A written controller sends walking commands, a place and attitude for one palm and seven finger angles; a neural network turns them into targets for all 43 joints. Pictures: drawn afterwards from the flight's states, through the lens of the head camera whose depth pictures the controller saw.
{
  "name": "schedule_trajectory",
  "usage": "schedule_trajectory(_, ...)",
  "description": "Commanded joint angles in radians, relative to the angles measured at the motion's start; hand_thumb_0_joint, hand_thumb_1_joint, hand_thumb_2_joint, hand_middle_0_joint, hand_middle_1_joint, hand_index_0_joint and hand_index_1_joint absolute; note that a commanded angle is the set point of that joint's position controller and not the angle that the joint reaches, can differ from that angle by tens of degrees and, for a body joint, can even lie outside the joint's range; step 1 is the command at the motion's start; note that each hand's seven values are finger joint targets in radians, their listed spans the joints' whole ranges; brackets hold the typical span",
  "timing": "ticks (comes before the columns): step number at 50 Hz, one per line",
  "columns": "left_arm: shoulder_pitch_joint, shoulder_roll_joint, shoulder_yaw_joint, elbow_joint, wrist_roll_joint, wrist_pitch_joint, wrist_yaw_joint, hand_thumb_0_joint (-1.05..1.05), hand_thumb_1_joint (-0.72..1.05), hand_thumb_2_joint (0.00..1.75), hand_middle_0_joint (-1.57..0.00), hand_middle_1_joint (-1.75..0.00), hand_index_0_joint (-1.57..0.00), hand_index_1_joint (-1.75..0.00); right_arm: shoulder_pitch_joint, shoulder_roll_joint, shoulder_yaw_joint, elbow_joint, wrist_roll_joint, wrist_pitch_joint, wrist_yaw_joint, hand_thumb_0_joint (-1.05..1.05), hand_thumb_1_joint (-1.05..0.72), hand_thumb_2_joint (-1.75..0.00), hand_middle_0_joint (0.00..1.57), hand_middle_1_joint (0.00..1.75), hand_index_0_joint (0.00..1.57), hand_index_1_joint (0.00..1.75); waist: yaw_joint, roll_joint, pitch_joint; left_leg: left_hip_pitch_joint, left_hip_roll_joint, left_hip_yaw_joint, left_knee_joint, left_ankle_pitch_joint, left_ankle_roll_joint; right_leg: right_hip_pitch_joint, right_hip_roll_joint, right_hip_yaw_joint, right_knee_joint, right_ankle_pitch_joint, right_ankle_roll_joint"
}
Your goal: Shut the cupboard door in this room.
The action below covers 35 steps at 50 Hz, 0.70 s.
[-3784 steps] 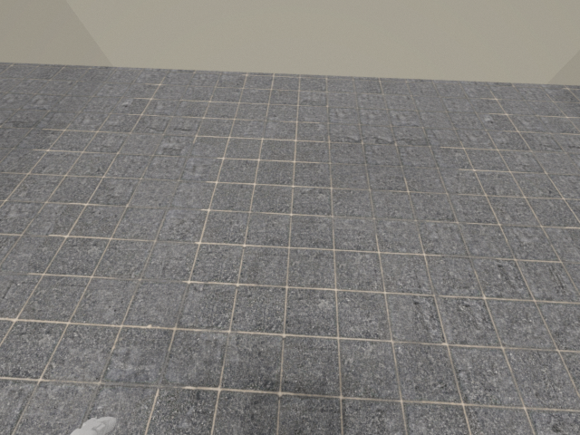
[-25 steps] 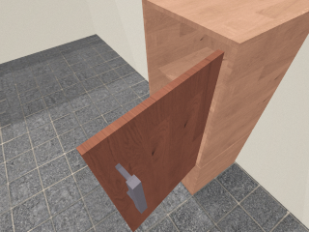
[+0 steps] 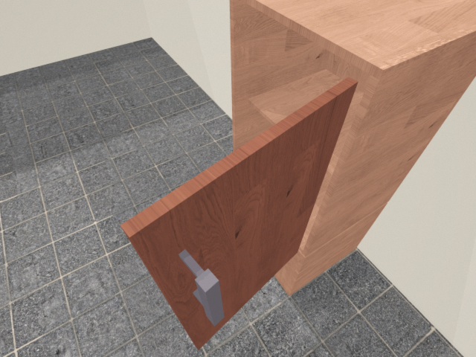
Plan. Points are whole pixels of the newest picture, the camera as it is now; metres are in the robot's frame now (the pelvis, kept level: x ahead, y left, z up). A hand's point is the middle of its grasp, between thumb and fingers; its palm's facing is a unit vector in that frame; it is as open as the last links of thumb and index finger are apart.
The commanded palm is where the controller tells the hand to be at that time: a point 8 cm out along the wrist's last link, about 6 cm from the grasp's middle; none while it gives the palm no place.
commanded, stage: look again from close up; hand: left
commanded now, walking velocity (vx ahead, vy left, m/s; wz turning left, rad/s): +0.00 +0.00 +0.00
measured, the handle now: (202, 290) +0.20 +0.07 +0.06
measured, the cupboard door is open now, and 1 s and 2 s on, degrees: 100 100 100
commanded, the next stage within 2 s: shuffle to correct the standing spot in 0.46 s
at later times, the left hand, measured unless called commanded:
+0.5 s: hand out of the picture +0.01 +0.22 -0.18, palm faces +0.01 -0.97 -0.22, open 7.3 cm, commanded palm none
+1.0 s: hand out of the picture -0.01 +0.18 -0.19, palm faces +0.19 -0.96 -0.21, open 7.3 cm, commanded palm none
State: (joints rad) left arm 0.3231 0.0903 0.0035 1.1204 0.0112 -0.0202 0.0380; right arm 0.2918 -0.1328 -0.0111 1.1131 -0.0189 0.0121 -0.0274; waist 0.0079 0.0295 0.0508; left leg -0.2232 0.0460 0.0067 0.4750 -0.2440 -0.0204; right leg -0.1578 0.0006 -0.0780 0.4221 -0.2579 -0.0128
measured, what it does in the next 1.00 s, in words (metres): stands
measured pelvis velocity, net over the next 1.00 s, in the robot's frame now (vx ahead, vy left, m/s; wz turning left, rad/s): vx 0.00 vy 0.00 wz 0.17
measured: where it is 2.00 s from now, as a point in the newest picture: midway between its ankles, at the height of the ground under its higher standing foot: outside the picture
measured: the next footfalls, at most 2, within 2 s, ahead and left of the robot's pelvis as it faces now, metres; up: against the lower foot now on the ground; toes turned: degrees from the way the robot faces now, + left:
right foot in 1.48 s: +0.07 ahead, -0.20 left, +0.00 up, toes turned +22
left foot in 1.84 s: -0.08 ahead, -0.13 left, +0.00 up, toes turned +41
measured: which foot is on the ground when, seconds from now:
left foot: down 0.00-1.00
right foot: down 0.00-1.00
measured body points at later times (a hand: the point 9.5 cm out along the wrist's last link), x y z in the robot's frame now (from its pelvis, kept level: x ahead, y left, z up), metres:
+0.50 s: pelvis +0.00 +0.04 -0.01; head +0.00 +0.03 +0.44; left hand +0.01 +0.27 -0.16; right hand +0.01 -0.19 -0.16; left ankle +0.00 +0.13 -0.74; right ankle -0.02 -0.11 -0.74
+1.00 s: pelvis +0.00 +0.00 -0.01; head +0.03 +0.01 +0.44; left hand -0.02 +0.23 -0.17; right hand +0.06 -0.24 -0.16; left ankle -0.02 +0.10 -0.70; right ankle -0.02 -0.11 -0.74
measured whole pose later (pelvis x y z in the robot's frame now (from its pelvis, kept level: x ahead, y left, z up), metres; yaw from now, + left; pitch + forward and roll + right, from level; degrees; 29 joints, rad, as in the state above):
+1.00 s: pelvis +0.00 +0.00 -0.01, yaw +10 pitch +1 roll -1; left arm 0.32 0.16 0.03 0.96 0.04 0.02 0.03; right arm 0.28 -0.18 -0.05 0.98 -0.02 0.06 -0.02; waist 0.00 0.00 0.04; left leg -0.45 0.01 0.04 0.95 -0.51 0.03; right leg -0.21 -0.05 -0.21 0.57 -0.37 -0.03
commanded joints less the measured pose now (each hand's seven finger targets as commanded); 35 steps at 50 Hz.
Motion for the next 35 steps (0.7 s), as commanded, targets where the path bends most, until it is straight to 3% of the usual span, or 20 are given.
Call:
schedule_trajectory(1,0.025,0.172,0.026,-0.069,0.007,-0.047,0.021,0.00,0.90,0.90,-0.20,-0.30,-0.20,-0.30,0.089,-0.053,-0.004,-0.093,0.006,-0.040,0.010,0.00,-0.90,-0.90,0.20,0.30,0.20,0.30,-0.046,-0.036,-0.138,0.027,0.010,-0.003,0.053,0.024,0.023,-0.005,-0.186,0.139,-0.017,0.323,-0.063)
schedule_trajectory(3,0.040,0.150,0.019,-0.065,0.003,-0.036,0.015,0.00,0.90,0.90,-0.20,-0.30,-0.20,-0.30,0.076,-0.076,-0.002,-0.093,0.006,-0.045,0.007,0.00,-0.90,-0.90,0.20,0.30,0.20,0.30,-0.033,0.034,-0.058,0.007,0.039,-0.032,0.017,0.177,0.036,-0.052,-0.123,0.103,0.028,0.247,-0.044)
schedule_trajectory(5,0.060,0.142,0.013,-0.057,0.003,-0.023,0.012,0.00,0.90,0.90,-0.20,-0.30,-0.20,-0.30,0.067,-0.092,0.001,-0.101,0.010,-0.046,-0.001,0.00,-0.90,-0.90,0.20,0.30,0.20,0.30,-0.020,0.020,-0.028,-0.019,0.050,-0.046,0.003,0.215,0.048,-0.040,-0.103,0.089,0.034,0.197,-0.034)
schedule_trajectory(8,0.059,0.138,0.008,-0.059,0.003,-0.007,0.008,0.00,0.90,0.90,-0.20,-0.30,-0.20,-0.30,0.061,-0.108,0.004,-0.109,0.009,-0.041,-0.002,0.00,-0.90,-0.90,0.20,0.30,0.20,0.30,-0.012,-0.039,0.035,-0.054,0.048,-0.059,-0.031,0.140,0.058,-0.055,-0.094,0.086,0.020,0.094,-0.026)
schedule_trajectory(12,0.048,0.151,0.008,-0.076,0.004,0.009,0.004,0.00,0.90,0.90,-0.20,-0.30,-0.20,-0.30,0.059,-0.125,0.007,-0.110,0.005,-0.038,0.002,0.00,-0.90,-0.90,0.20,0.30,0.20,0.30,-0.006,0.003,0.096,-0.110,0.044,-0.083,-0.092,0.023,0.065,-0.066,-0.081,0.079,0.009,-0.028,-0.022)
schedule_trajectory(17,0.044,0.163,0.008,-0.092,0.004,0.019,-0.001,0.00,0.90,0.90,-0.20,-0.30,-0.20,-0.30,0.055,-0.153,0.006,-0.117,0.004,-0.040,0.003,0.00,-0.90,-0.90,0.20,0.30,0.20,0.30,0.003,-0.008,0.055,-0.100,0.058,-0.104,-0.130,-0.017,0.076,-0.035,-0.079,0.063,0.023,-0.031,-0.011)
schedule_trajectory(20,0.045,0.169,0.006,-0.096,0.003,0.017,-0.002,0.00,0.90,0.90,-0.20,-0.30,-0.20,-0.30,0.051,-0.153,0.008,-0.116,0.006,-0.039,0.004,0.00,-0.90,-0.90,0.20,0.30,0.20,0.30,0.002,-0.037,0.040,-0.071,0.048,-0.084,-0.108,0.039,0.074,-0.034,-0.091,0.077,0.012,0.010,-0.012)
schedule_trajectory(22,0.041,0.177,0.008,-0.098,0.002,0.019,-0.003,0.00,0.90,0.90,-0.20,-0.30,-0.20,-0.30,0.051,-0.155,0.009,-0.111,0.006,-0.039,0.004,0.00,-0.90,-0.90,0.20,0.30,0.20,0.30,0.003,-0.006,0.038,-0.077,0.046,-0.084,-0.108,0.048,0.074,-0.025,-0.091,0.072,0.017,0.008,-0.012)
schedule_trajectory(28,0.048,0.178,0.007,-0.086,0.001,0.017,-0.002,0.00,0.90,0.90,-0.20,-0.30,-0.20,-0.30,0.062,-0.149,0.009,-0.094,0.009,-0.039,0.003,0.00,-0.90,-0.90,0.20,0.30,0.20,0.30,0.000,-0.030,0.005,-0.032,0.045,-0.067,-0.083,0.131,0.072,-0.015,-0.102,0.068,0.021,0.060,-0.010)
schedule_trajectory(31,0.059,0.172,0.011,-0.078,0.000,0.023,-0.001,0.00,0.90,0.90,-0.20,-0.30,-0.20,-0.30,0.062,-0.151,0.002,-0.090,0.007,-0.036,0.001,0.00,-0.90,-0.90,0.20,0.30,0.20,0.30,-0.003,-0.026,0.015,-0.044,0.066,-0.113,-0.088,0.150,0.090,-0.014,-0.088,0.018,0.061,0.024,0.003)
schedule_trajectory(35,0.068,0.163,0.020,-0.093,0.008,0.034,-0.002,0.00,0.90,0.90,-0.20,-0.30,-0.20,-0.30,0.068,-0.182,-0.019,-0.103,0.003,-0.028,-0.006,0.00,-0.90,-0.90,0.20,0.30,0.20,0.30,-0.010,0.049,0.017,-0.029,0.118,-0.226,-0.105,0.206,0.138,-0.085,-0.061,-0.015,0.148,-0.043,0.012)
